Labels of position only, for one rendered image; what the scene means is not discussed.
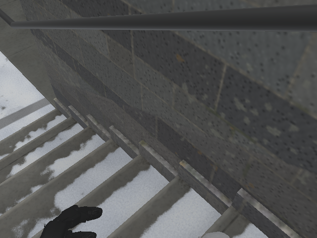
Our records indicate stairs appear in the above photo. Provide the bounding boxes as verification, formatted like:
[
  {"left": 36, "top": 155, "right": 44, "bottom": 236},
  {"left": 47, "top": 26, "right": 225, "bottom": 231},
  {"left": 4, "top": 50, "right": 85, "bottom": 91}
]
[{"left": 0, "top": 108, "right": 268, "bottom": 238}]

